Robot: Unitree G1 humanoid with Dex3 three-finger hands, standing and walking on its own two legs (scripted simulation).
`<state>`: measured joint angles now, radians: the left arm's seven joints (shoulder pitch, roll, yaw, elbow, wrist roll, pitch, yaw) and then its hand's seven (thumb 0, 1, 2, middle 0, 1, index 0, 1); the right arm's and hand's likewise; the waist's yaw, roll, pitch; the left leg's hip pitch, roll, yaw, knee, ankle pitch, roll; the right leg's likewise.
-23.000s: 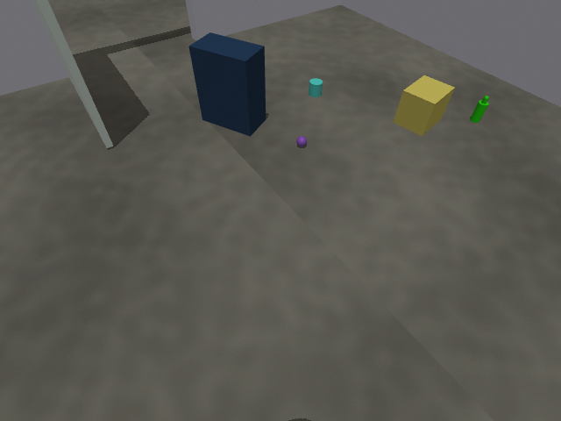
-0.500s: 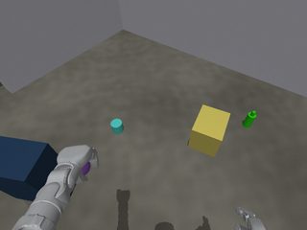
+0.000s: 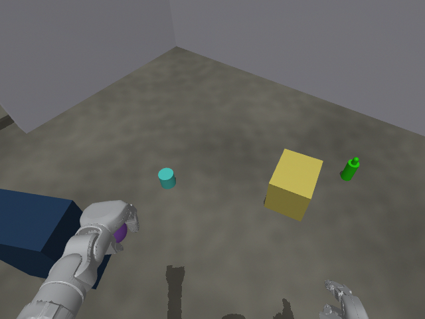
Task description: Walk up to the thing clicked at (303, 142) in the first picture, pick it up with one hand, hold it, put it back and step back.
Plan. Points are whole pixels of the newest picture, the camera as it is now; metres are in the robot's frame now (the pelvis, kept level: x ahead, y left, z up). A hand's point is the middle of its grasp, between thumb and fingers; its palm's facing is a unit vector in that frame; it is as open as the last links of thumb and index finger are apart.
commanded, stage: hold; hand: left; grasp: from above
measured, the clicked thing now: (113, 230) +0.31 +0.24 -0.05
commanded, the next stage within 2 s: crouch in 0.66 s
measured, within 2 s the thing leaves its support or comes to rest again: neither
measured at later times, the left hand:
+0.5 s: hand (113, 239) +0.29 +0.22 -0.04, palm faces -0.46 -0.06 -0.89, open 6.9 cm
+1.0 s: hand (113, 247) +0.28 +0.23 -0.06, palm faces -0.46 -0.06 -0.89, open 7.1 cm
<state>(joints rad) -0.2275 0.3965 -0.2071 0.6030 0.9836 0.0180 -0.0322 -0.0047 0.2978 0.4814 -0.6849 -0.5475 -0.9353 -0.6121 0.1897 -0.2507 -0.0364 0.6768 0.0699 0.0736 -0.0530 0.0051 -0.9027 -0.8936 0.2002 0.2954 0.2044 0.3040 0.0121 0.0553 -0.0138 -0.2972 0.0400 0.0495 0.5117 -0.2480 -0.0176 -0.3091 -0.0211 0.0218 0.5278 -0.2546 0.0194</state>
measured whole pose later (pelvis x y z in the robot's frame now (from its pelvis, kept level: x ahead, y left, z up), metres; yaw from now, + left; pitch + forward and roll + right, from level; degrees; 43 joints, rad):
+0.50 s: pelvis +0.00 +0.00 +0.00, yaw +0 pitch +2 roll +0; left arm -0.22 0.40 -0.21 0.61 0.99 0.00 -0.03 -0.01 0.29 0.49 -0.70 -0.53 -0.92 -0.58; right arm 0.18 -0.25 -0.04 0.68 0.07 0.09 -0.06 0.01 -0.91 -0.90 0.20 0.30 0.20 0.30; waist 0.01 0.05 0.00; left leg -0.27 0.04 0.05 0.48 -0.23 -0.02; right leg -0.29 -0.02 0.02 0.50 -0.24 0.02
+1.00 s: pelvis +0.00 +0.00 +0.00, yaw +1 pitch +3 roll +0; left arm -0.24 0.38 -0.19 0.73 1.03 -0.03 0.07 -0.02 0.30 0.44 -0.71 -0.52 -0.90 -0.56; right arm 0.18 -0.24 -0.04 0.68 0.06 0.09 -0.05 0.00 -0.90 -0.89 0.20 0.30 0.21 0.30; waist 0.00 0.03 0.00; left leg -0.33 0.03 0.04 0.52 -0.24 -0.02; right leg -0.33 -0.03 0.01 0.54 -0.25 0.02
